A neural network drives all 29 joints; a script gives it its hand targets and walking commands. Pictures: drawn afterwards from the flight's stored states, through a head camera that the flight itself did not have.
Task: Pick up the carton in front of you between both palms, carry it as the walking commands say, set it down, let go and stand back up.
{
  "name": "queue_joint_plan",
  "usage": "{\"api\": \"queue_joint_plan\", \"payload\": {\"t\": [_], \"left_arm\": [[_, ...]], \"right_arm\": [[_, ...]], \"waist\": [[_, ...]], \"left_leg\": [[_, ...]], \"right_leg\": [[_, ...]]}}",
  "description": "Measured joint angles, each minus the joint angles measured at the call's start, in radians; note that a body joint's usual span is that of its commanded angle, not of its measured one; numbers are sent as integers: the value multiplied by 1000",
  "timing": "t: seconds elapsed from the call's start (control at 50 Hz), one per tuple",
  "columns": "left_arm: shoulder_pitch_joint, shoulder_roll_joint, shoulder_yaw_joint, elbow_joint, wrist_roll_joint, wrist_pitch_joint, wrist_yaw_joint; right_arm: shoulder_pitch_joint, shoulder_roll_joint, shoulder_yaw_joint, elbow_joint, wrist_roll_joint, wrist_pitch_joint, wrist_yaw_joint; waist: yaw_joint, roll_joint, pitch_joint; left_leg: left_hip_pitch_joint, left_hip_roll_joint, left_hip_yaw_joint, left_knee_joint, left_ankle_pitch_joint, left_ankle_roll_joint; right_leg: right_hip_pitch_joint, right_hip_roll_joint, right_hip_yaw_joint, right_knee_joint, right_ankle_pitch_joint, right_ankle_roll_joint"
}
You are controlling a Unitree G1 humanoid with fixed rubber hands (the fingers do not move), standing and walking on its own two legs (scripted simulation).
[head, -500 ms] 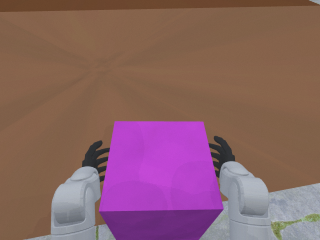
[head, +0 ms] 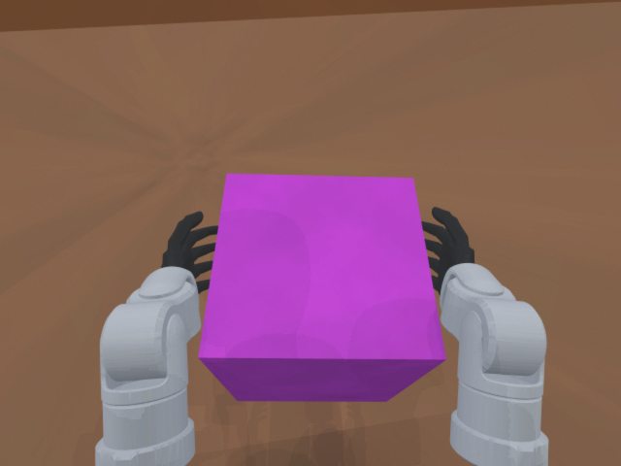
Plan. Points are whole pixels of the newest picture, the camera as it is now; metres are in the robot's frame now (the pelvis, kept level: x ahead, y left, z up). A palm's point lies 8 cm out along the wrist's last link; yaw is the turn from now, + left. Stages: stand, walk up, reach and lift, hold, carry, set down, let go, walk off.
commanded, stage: carry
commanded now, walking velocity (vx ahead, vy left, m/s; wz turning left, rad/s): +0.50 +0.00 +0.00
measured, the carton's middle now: (316, 301) +0.32 +0.00 +0.06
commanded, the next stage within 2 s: none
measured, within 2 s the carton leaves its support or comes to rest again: neither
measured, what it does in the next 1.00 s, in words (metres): climbs: left foot, then right foot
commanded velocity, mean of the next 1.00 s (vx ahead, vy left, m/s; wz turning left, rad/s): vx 0.50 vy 0.00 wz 0.00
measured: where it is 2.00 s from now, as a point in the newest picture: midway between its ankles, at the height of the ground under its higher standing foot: (315, 224)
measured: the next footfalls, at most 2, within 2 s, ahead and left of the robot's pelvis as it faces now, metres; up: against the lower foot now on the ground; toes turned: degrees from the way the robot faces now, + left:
left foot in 0.42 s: +0.44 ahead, +0.09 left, +0.02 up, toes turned +5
right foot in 0.84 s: +0.71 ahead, -0.10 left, +0.04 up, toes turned -5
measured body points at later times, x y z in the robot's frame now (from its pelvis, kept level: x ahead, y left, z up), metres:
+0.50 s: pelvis +0.31 +0.02 +0.02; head +0.38 +0.02 +0.46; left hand +0.73 +0.15 +0.15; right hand +0.71 -0.16 +0.16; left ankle +0.40 +0.09 -0.69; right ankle +0.14 -0.08 -0.61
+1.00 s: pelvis +0.63 -0.03 +0.06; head +0.70 -0.03 +0.51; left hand +1.01 +0.14 +0.19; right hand +1.04 -0.16 +0.20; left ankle +0.54 +0.09 -0.56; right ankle +0.67 -0.10 -0.67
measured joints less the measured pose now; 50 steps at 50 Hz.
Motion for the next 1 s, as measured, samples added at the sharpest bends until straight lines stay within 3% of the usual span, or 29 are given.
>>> {"api": "queue_joint_plan", "payload": {"t": [0.06, 0.12, 0.26, 0.38, 0.42, 0.44, 0.5, 0.56, 0.68, 0.8, 0.82, 0.86, 0.92, 0.96, 1.0], "left_arm": [[-136, 42, 12, 92, -24, 45, 24], [-240, 76, 38, 153, -47, 80, 40], [-457, 116, 110, 312, -59, 107, 42], [-550, 116, 147, 422, -35, 118, 39], [-554, 119, 163, 432, -26, 123, 36], [-552, 125, 169, 436, -24, 119, 32], [-524, 125, 189, 430, -21, 111, 25], [-491, 92, 199, 363, 1, 117, 24], [-445, 40, 189, 175, 15, 87, 22], [-433, 52, 166, 131, 8, 79, 20], [-444, 58, 161, 156, 8, 81, 20], [-465, 63, 148, 223, 13, 72, 19], [-478, 76, 133, 320, 15, 81, 20], [-470, 84, 131, 349, 2, 91, 21], [-465, 89, 133, 351, -12, 96, 25]], "right_arm": [[-145, -52, -26, 98, 29, 50, -12], [-277, -69, -48, 184, 31, 84, -24], [-498, -100, -104, 349, 15, 108, -28], [-585, -114, -151, 465, 7, 110, -27], [-602, -105, -156, 502, 0, 100, -27], [-602, -95, -154, 514, -6, 86, -26], [-570, -66, -143, 514, -23, 63, -26], [-505, -50, -140, 433, -6, 60, -31], [-437, -17, -160, 234, 25, 26, -37], [-454, -29, -150, 207, 33, 27, -35], [-461, -40, -147, 224, 32, 34, -35], [-480, -75, -141, 275, 34, 44, -29], [-492, -92, -145, 362, 23, 61, -20], [-497, -86, -149, 389, 8, 78, -19], [-503, -77, -154, 391, -6, 90, -19]], "waist": [[18, -14, 45], [23, -16, 74], [26, -25, 77], [13, -38, 57], [-7, -46, 57], [-25, -63, 65], [-73, -67, 108], [-95, -52, 155], [-103, -46, 201], [-79, -49, 144], [-67, -49, 132], [-31, -20, 121], [17, -34, 113], [38, -47, 112], [52, -56, 116]], "left_leg": [[-253, -47, -96, 441, 56, 46], [-445, -41, -107, 527, 139, 73], [-696, -10, -92, 349, 234, 53], [-643, -42, -26, -29, 311, 71], [-555, -74, 16, -157, 340, 88], [-545, -85, 27, -129, 310, 95], [-500, -98, 21, -94, 213, 105], [-419, -100, 4, -172, 204, 94], [-275, -95, -20, -273, 147, 85], [-129, -85, -35, -280, 20, 46], [-116, -78, -30, -233, -11, 40], [-154, -51, -55, -17, -11, 37], [-319, -101, -136, 416, 18, 47], [-417, -113, -136, 523, 62, 55], [-497, -107, -126, 513, 92, 57]], "right_leg": [[46, 1, 6, -20, -38, -21], [111, 13, 14, -87, -58, -11], [248, 23, 42, -187, -132, -3], [385, 9, 66, -202, -254, 47], [394, -16, 60, -89, -321, 70], [358, -39, 73, 38, -315, 72], [159, 9, 204, 529, -288, 57], [-14, 29, 225, 698, -237, 38], [-235, -1, 217, 533, -200, 43], [-177, 14, 148, 61, -19, 44], [-127, 25, 123, -17, 20, 35], [-84, 48, 94, 6, -14, 20], [-27, 54, 103, 21, -96, 11], [32, 51, 113, -31, -102, 20], [91, 48, 119, -86, -110, 14]]}}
